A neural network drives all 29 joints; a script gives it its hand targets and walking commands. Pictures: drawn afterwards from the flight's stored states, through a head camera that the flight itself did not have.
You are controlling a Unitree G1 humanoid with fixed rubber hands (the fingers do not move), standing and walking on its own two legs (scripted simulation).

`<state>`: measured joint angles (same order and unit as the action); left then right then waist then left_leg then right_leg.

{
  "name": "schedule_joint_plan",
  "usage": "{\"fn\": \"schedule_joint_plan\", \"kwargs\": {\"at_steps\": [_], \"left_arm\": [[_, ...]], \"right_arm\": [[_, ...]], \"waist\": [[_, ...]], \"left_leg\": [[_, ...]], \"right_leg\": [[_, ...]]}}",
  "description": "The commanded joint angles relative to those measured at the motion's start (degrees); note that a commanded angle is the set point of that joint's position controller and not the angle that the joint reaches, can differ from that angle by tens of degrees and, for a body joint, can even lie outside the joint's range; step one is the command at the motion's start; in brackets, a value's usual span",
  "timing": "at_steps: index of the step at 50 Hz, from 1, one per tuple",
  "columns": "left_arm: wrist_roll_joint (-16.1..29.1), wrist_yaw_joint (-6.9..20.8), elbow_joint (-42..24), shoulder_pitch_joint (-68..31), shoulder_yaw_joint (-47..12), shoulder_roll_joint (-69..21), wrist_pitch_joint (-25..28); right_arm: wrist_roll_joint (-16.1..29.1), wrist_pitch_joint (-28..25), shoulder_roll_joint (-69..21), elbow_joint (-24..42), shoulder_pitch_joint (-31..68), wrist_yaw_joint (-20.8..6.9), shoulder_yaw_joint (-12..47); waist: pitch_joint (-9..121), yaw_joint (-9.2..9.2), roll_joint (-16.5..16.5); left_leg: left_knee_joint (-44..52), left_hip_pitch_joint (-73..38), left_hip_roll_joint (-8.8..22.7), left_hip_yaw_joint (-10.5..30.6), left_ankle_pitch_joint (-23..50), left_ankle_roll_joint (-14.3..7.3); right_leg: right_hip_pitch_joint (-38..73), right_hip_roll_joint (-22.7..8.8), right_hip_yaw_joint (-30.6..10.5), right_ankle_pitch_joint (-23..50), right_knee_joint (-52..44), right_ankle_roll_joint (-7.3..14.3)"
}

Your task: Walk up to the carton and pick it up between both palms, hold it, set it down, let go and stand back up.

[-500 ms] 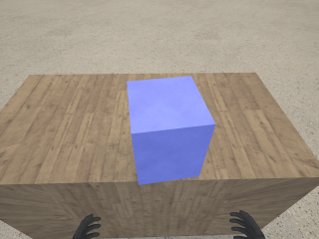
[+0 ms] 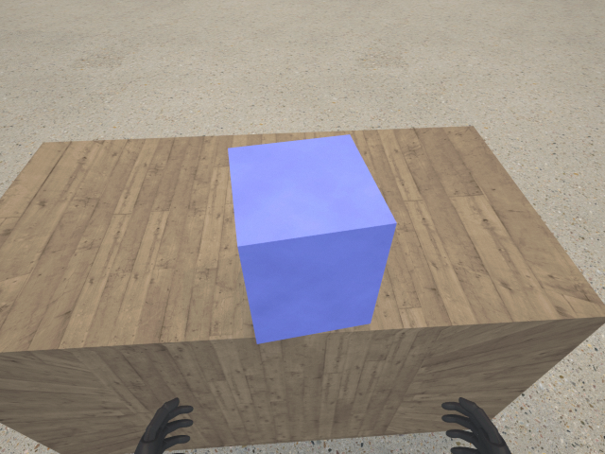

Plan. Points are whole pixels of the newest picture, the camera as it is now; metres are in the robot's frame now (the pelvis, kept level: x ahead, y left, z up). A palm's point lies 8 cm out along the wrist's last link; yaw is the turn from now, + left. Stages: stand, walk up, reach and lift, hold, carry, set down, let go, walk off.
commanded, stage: let go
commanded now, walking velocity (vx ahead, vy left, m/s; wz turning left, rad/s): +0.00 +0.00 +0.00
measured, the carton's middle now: (302, 240) +0.45 +0.02 +0.02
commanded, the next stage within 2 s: stand in 0.14 s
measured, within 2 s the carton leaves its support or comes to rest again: neither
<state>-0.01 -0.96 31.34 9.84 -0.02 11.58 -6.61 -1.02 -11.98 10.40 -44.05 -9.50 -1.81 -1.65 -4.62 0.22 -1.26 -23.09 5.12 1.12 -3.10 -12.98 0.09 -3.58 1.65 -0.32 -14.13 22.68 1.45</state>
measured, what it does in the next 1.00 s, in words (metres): shifts its weight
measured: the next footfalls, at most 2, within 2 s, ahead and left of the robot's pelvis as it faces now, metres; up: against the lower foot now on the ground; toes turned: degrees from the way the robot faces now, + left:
none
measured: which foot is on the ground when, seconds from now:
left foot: down 0.00-1.00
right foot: down 0.00-1.00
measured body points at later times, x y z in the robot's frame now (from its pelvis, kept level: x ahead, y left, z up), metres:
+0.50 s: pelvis -0.01 +0.00 -0.01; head -0.05 +0.00 +0.44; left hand +0.07 +0.25 -0.13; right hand +0.08 -0.26 -0.12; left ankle +0.00 +0.12 -0.74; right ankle -0.01 -0.10 -0.74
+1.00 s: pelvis -0.05 +0.01 -0.01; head -0.09 +0.02 +0.44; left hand -0.03 +0.26 -0.15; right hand -0.06 -0.24 -0.15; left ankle +0.00 +0.12 -0.74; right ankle -0.01 -0.10 -0.74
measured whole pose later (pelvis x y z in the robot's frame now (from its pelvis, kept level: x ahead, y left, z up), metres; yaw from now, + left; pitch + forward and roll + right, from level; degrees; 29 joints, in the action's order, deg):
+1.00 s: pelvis -0.05 +0.01 -0.01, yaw +0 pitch -5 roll +0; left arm -0.8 -0.8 53.8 21.7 -0.1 12.5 0.5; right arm -0.3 -0.6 12.9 -53.7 -24.6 1.3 -0.1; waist 0.3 -0.5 -0.1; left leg -29.0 13.1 0.1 -2.7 -11.3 -1.3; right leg -11.6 0.7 -0.5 -12.5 28.8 -0.1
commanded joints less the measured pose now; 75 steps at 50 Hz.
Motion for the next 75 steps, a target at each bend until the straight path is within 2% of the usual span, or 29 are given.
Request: {"fn": "schedule_joint_plan", "kwargs": {"at_steps": [1, 3, 4, 5, 7, 8, 9, 10, 11, 15, 28, 40, 50, 63, 75], "left_arm": [[0.0, -0.5, -7.7, -4.7, 2.0, 6.3, 1.1], [0.0, -0.7, -8.0, -5.1, 1.9, 6.4, 1.0], [1.3, -0.6, -9.1, -3.9, 1.1, 4.4, 1.5], [1.3, -0.6, -9.0, -4.6, 1.1, 5.2, 1.4], [1.1, -0.4, -8.9, -4.5, 1.3, 5.6, 1.1], [-1.1, -0.7, -0.9, 4.5, 3.5, 8.9, 5.7], [-0.9, -0.4, 0.2, 6.2, 3.8, 9.4, 6.7], [-0.9, -0.3, 0.0, 4.4, 3.9, 10.1, 7.8], [-1.0, -0.1, 0.0, 3.3, 3.7, 9.3, 8.6], [-1.0, 0.5, 3.0, 2.9, 3.0, 7.7, 9.7], [-0.7, 0.2, 11.0, 8.7, 2.3, 9.3, 9.8], [-0.7, -0.1, 16.6, 11.5, 1.7, 9.4, 8.7], [-0.9, -0.2, 19.9, 14.0, 1.8, 8.5, 7.9], [-1.0, -0.6, 21.8, 16.0, 2.4, 7.6, 7.3], [-1.0, -0.9, 22.2, 16.0, 2.9, 6.8, 7.1]], "right_arm": [[-0.1, -1.3, 6.4, 8.0, 4.2, 0.1, -1.9], [-0.2, -0.9, 6.3, 8.4, 4.1, 0.1, -2.0], [0.1, -1.0, 8.0, 12.1, 3.3, 0.3, -4.0], [0.0, -0.8, 7.8, 12.1, 3.1, 0.4, -3.6], [0.2, -0.3, 7.5, 12.1, 2.6, 0.5, -3.4], [0.5, 4.3, 9.6, 6.4, -1.9, 2.2, -2.5], [0.5, 6.1, 9.2, 7.3, -3.1, 2.5, -2.5], [0.5, 6.7, 9.2, 7.8, -3.5, 2.7, -2.3], [0.6, 7.2, 9.1, 7.6, -3.9, 2.7, -2.2], [0.7, 8.4, 9.6, 6.3, -4.8, 2.8, -2.1], [0.8, 9.0, 10.9, 1.2, -10.6, 3.0, -1.2], [0.7, 9.8, 10.5, -4.2, -15.5, 3.3, -0.2], [0.7, 10.6, 10.7, -6.4, -16.7, 3.5, -0.5], [0.6, 11.3, 10.0, -7.5, -16.6, 3.8, -1.4], [0.6, 11.5, 9.2, -7.8, -15.4, 4.0, -2.0]], "waist": [[5.0, 0.27, 1.2], [4.7, 0.14, 1.3], [6.2, 2.66, -0.1], [5.8, 1.54, 1.0], [5.5, 1.48, 1.2], [11.0, 1.61, 3.4], [10.4, 0.80, 2.6], [10.5, 0.10, 1.2], [11.3, -0.03, 1.0], [6.2, -0.85, 1.5], [-1.2, -0.60, 0.7], [-5.1, -0.49, 1.1], [-6.0, -0.25, 2.4], [-5.7, -0.56, 1.5], [-5.1, -0.70, 0.8]], "left_leg": [[2.5, -7.0, -0.4, -0.6, 12.1, 1.0], [2.6, -6.6, -0.3, -0.7, 10.9, 0.9], [0.2, -2.6, -1.7, -1.2, 10.3, 2.0], [0.6, -3.0, -1.5, -1.3, 8.8, 1.9], [-0.1, -2.6, -1.5, -1.3, 8.8, 1.9], [-4.0, 3.5, 3.3, 4.2, 17.0, -1.2], [-3.4, 3.1, 4.0, 4.8, 13.2, -1.4], [-3.7, 1.5, 4.9, 5.6, 16.2, -2.0], [-4.1, 1.7, 5.3, 5.9, 16.9, -2.0], [-2.2, 3.7, 5.3, 6.1, 11.7, -1.1], [1.7, 7.1, 4.8, 6.9, 3.3, -0.9], [4.4, 11.8, 3.9, 7.7, -8.8, -0.7], [6.8, 17.2, 4.4, 10.0, -19.4, -1.1], [6.5, 17.5, 4.3, 10.9, -22.4, -1.4], [6.1, 15.9, 4.4, 11.0, -20.6, -1.4]], "right_leg": [[-8.9, -1.2, 0.8, 10.6, -6.1, -0.4], [-9.2, -1.4, 0.6, 10.0, -6.1, -0.3], [-7.3, -1.5, 0.4, 8.6, -4.1, -0.6], [-8.1, -1.6, 0.2, 8.6, -4.0, -0.4], [-8.8, -1.8, 0.1, 8.6, -3.8, -0.3], [-6.1, -5.6, -4.3, 16.5, -0.6, -0.7], [-5.4, -6.8, -5.4, 14.7, -1.1, -0.9], [-5.1, -7.6, -6.1, 18.9, -0.2, -0.7], [-4.9, -7.7, -6.0, 19.7, 0.0, -0.6], [-7.5, -6.9, -6.3, 16.2, -1.7, -0.6], [-9.5, -6.4, -6.6, 5.4, -4.4, -1.0], [-12.9, -5.6, -7.0, -7.5, -5.4, -1.3], [-14.2, -4.5, -6.4, -12.5, -2.9, -1.6], [-17.4, -4.2, -7.5, -15.7, -1.8, -1.9], [-18.2, -4.2, -8.6, -14.6, -1.6, -1.9]]}}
